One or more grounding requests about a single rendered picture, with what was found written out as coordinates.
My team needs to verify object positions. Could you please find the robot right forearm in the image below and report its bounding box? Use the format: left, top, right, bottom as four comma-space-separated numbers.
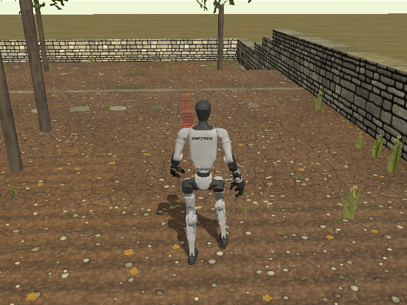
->
228, 154, 242, 183

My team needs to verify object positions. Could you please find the robot right foot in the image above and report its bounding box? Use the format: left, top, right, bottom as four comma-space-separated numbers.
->
219, 233, 228, 247

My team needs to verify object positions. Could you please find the robot left upper arm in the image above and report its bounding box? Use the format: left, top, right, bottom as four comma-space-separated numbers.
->
173, 128, 190, 161

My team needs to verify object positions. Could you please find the robot foot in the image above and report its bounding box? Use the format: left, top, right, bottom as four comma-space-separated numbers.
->
188, 248, 198, 265
219, 233, 228, 247

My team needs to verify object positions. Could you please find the robot left foot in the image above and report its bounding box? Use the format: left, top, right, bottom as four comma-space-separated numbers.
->
188, 248, 198, 265

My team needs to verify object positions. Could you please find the robot left forearm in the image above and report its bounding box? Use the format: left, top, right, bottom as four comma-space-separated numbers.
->
170, 152, 180, 171

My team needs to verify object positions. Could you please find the robot right upper arm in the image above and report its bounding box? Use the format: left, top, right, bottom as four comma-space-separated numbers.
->
216, 128, 234, 164

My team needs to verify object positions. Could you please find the robot left hand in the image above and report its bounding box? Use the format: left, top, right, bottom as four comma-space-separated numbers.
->
170, 167, 185, 178

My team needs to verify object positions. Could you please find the robot right hand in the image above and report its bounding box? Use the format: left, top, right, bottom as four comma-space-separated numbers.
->
230, 180, 244, 197

